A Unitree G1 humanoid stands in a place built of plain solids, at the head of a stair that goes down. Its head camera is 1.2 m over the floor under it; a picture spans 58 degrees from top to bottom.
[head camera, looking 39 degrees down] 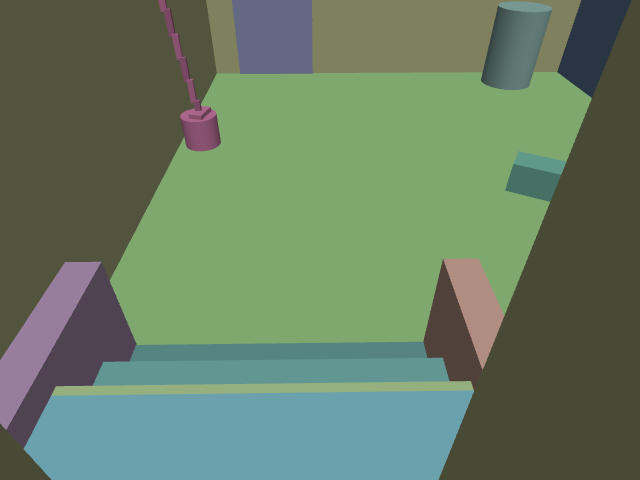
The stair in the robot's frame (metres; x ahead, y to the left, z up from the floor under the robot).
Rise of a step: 0.20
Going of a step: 0.23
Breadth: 1.30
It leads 1 degrees to the left of straight ahead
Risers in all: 3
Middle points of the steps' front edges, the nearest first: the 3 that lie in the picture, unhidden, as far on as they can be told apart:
0.77 0.17 0.00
1.00 0.18 -0.20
1.23 0.18 -0.39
